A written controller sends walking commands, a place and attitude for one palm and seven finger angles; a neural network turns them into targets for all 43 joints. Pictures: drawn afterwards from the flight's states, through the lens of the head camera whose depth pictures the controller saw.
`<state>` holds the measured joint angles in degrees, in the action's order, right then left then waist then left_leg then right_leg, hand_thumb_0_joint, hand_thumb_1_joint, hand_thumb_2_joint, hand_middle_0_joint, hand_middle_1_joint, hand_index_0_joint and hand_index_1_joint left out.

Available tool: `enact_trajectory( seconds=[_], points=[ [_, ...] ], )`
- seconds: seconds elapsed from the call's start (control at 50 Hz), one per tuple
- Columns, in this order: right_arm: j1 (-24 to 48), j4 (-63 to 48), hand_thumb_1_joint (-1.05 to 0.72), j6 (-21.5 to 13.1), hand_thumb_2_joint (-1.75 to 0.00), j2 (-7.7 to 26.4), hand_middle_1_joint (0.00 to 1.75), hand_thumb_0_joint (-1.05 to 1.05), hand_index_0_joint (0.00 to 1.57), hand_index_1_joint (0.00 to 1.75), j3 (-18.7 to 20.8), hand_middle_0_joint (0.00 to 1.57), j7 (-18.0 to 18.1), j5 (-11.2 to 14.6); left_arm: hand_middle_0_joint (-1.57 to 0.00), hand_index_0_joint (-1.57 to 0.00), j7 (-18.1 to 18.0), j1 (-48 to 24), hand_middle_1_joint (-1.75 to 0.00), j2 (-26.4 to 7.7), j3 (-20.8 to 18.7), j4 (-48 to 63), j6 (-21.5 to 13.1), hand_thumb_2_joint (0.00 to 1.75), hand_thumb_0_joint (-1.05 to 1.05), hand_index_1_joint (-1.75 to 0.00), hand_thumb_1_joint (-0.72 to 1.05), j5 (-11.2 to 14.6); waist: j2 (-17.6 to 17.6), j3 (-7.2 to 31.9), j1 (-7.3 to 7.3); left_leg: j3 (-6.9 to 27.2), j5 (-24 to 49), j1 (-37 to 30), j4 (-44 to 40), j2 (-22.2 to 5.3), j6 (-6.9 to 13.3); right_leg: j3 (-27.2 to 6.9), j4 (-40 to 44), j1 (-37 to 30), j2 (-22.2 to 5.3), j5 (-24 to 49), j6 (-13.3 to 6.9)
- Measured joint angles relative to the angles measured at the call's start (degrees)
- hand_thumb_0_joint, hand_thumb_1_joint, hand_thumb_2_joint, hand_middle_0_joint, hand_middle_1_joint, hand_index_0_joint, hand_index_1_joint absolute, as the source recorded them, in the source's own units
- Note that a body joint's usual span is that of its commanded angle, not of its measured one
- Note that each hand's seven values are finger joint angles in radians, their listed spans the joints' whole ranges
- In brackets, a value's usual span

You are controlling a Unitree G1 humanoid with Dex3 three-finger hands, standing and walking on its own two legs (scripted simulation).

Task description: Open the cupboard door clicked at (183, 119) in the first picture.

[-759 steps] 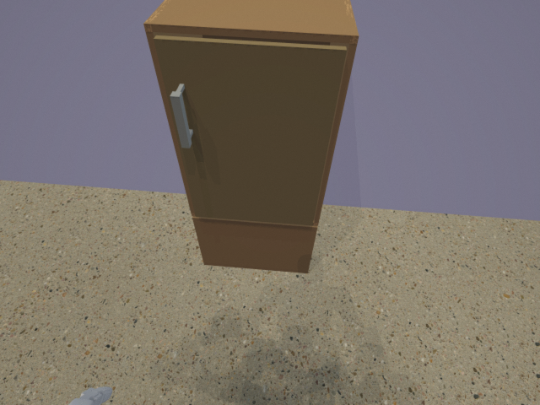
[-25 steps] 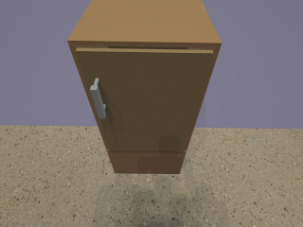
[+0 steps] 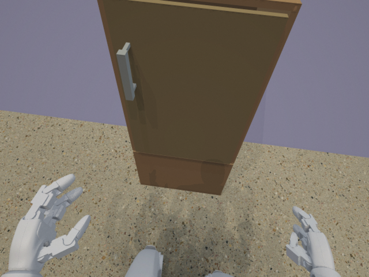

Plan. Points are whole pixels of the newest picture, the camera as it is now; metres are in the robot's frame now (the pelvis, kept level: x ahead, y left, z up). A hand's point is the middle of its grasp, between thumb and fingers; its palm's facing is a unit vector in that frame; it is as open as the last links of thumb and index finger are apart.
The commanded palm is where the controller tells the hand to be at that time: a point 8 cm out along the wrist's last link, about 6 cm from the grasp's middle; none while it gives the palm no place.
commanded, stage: raise the hand with hooked fingers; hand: left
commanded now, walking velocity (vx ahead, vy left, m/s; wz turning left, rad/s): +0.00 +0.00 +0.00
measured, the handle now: (128, 72) +0.58 +0.22 +0.10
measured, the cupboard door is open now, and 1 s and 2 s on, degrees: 0 0 0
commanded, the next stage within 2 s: move the hooked fingers beside the handle in 1.56 s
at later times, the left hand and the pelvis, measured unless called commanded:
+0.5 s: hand (68, 184) +0.26 +0.26 +0.06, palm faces -0.05 -1.00 -0.05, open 12.3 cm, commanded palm +0.24 +0.32 +0.09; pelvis +0.01 +0.05 +0.02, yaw -2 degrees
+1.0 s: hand (34, 150) +0.30 +0.32 +0.12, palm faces +0.02 -1.00 -0.05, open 13.9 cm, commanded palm +0.27 +0.37 +0.12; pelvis +0.01 +0.06 +0.04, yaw -1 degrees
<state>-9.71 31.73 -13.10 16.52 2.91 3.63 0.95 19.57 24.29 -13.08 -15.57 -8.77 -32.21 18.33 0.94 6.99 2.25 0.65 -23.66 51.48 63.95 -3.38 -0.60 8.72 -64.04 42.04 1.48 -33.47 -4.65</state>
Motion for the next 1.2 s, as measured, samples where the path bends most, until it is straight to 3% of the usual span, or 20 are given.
enact_trajectory(
  seconds=[0.04,0.08,0.16,0.2,0.24,0.28,0.34,0.42,0.52,0.68,0.84,1.0,1.12,1.2],
  points=[
    [0.1,1.4,-0.9,-0.6,-0.9,-0.5,0.3,0.01,0.2,0.3,-1.4,0.2,0.6,0.3,-0.24,-0.23,1.2,-2.4,-0.61,-0.7,0.5,2.0,-1.8,0.69,0.02,-0.61,0.43,1.2,-1.2,-0.2,0.29,1.0,-0.4,1.4,1.7,-0.1,0.1,0.9,-0.8,0.7,0.3,-0.2,0.0],
    [0.2,2.6,-0.9,-0.8,-0.9,-1.3,0.3,0.01,0.2,0.3,-2.9,0.2,1.0,0.7,-0.24,-0.23,3.6,-6.3,-0.64,-2.0,1.4,2.1,-1.0,0.67,0.01,-0.64,0.38,1.5,-2.3,-0.6,0.1,1.4,-0.5,2.3,2.5,-0.2,0.2,1.3,-1.2,1.3,0.4,-0.2,0.1],
    [-0.9,3.1,-0.9,0.4,-0.9,-3.6,0.3,0.01,0.2,0.3,-5.3,0.21,1.4,1.4,-0.24,-0.24,7.5,-13.6,-0.7,-5.2,2.6,-1.8,9.1,0.63,0.01,-0.7,0.28,0.8,-3.6,-1.5,-1.62,0.4,0.4,1.9,1.0,-0.3,0.6,0.3,0.2,1.3,0.3,1.1,0.6],
    [-2.3,2.6,-0.9,1.2,-0.9,-4.5,0.3,0.01,0.2,0.3,-5.9,0.21,1.3,1.5,-0.25,-0.25,7.3,-14.8,-0.73,-5.9,1.8,-3.3,14.8,0.61,0.01,-0.73,0.24,1.3,-3.8,-1.8,-2.75,-0.7,1.0,0.4,-1.0,-0.3,1.0,-0.8,2.0,0.4,0.3,2.0,1.1],
    [-4.1,2.3,-0.9,1.8,-0.9,-5.1,0.3,0.01,0.21,0.3,-5.8,0.21,1.1,1.3,-0.26,-0.25,5.4,-14.1,-0.76,-5.4,0.1,-3.3,17.7,0.59,0.01,-0.76,0.19,2.1,-3.6,-1.7,-3.48,-2.1,1.5,-1.4,-3.4,-0.4,1.5,-2.1,4.0,-0.6,0.2,3.0,1.7],
    [-6.1,2.2,-0.9,1.8,-0.9,-5.2,0.3,0.01,0.21,0.3,-5.2,0.21,0.7,1.1,-0.26,-0.26,2.5,-12.3,-0.79,-4.4,-1.8,-1.8,17.4,0.57,0.01,-0.79,0.15,2.5,-3.3,-1.3,-3.67,-3.2,1.9,-2.9,-5.4,-0.3,1.9,-3.2,6.0,-1.7,0.1,3.8,2.2],
    [-8.2,2.5,-0.9,1.4,-0.9,-4.2,0.3,0.01,0.21,0.3,-4.0,0.21,0.0,0.7,-0.26,-0.26,-1.0,-9.8,-0.84,-3.3,-3.1,0.9,13.5,0.54,0.01,-0.84,0.08,1.9,-3.1,-0.7,-3.5,-4.0,2.1,-4.2,-7.0,0.1,2.6,-3.9,7.7,-2.9,-0.2,4.4,2.8],
    [-8.3,3.1,-0.9,1.2,-0.9,-1.7,0.3,0.01,0.2,0.3,-3.3,0.21,-0.5,0.6,-0.27,-0.26,-0.9,-9.9,-0.89,-3.6,-1.8,0.5,9.7,0.5,0.0,-0.9,-0.01,0.3,-3.4,-0.6,-3.26,-3.7,1.7,-3.2,-6.2,0.9,3.5,-3.6,7.3,-2.5,-1.0,4.1,3.6],
    [-6.2,2.6,-0.9,0.8,-0.9,-0.2,0.3,0.02,0.2,0.3,-3.0,0.21,0.3,1.1,-0.27,-0.27,1.7,-11.9,-0.97,-4.2,0.4,-1.3,12.0,0.45,0.0,-0.97,-0.13,-0.4,-3.0,-1.8,-3.21,-3.8,1.7,-3.4,-6.1,1.3,4.2,-3.6,7.8,-3.0,-1.4,4.4,4.4],
    [-4.4,0.1,-0.9,0.7,-0.9,-1.4,0.3,0.01,0.2,0.3,-4.5,0.21,0.4,1.1,-0.29,-0.29,-0.3,-15.0,-1.09,-6.4,-2.5,0.0,12.4,0.37,0.0,-1.09,-0.32,0.4,-2.0,-1.6,-2.79,-3.8,2.7,-7.8,-9.4,1.7,4.5,-3.6,12.0,-7.8,-1.5,6.0,4.8],
    [-4.0,-0.8,-0.9,2.0,-0.9,-1.5,0.3,0.01,0.21,0.3,-6.2,0.21,0.7,1.6,-0.3,-0.29,4.3,-20.4,-1.17,-8.7,-3.4,-7.6,18.8,0.32,-0.01,-1.17,-0.45,0.3,-2.8,-1.9,-2.1,-3.5,4.1,-10.4,-12.3,2.1,4.7,-3.2,15.2,-10.6,-1.7,7.5,5.0],
    [-5.2,0.6,-0.9,2.2,-0.9,-1.4,0.3,0.01,0.21,0.3,-6.7,0.21,1.1,1.4,-0.3,-0.3,5.6,-24.8,-1.2,-10.1,-6.7,-10.6,16.6,0.3,-0.01,-1.2,-0.49,0.9,-2.3,-3.5,-2.11,-3.4,5.0,-12.5,-14.1,2.0,4.4,-3.2,16.9,-12.6,-1.4,8.4,4.6],
    [-6.6,1.6,-0.9,2.8,-0.9,-0.5,0.3,0.01,0.21,0.3,-6.3,0.21,1.4,1.9,-0.3,-0.3,8.8,-28.0,-1.2,-12.5,-8.0,-15.5,18.9,0.3,-0.01,-1.2,-0.49,1.6,-2.8,-3.4,-2.68,-3.2,5.7,-13.2,-15.4,1.9,4.1,-3.1,18.1,-13.2,-1.1,9.0,4.3],
    [-7.4,1.4,-0.9,2.7,-0.9,0.2,0.3,0.01,0.21,0.3,-5.7,0.21,1.3,2.0,-0.3,-0.3,10.2,-27.5,-1.2,-12.3,-7.7,-16.4,19.5,0.3,-0.01,-1.2,-0.49,2.2,-3.1,-3.2,-3.07,-3.5,5.9,-13.5,-16.0,1.6,3.9,-3.5,18.5,-13.2,-1.0,9.2,4.1]
  ],
)
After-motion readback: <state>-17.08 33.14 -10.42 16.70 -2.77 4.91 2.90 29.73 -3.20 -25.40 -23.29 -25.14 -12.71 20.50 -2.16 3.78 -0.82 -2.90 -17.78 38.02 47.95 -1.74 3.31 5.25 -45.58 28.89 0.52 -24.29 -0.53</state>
